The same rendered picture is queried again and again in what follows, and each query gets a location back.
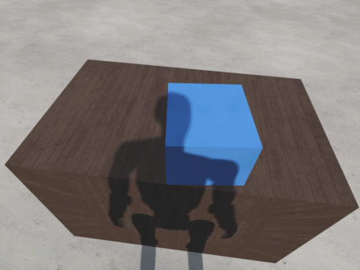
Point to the pedestal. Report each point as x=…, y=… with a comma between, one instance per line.
x=96, y=161

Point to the carton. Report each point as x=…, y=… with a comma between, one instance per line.
x=211, y=137

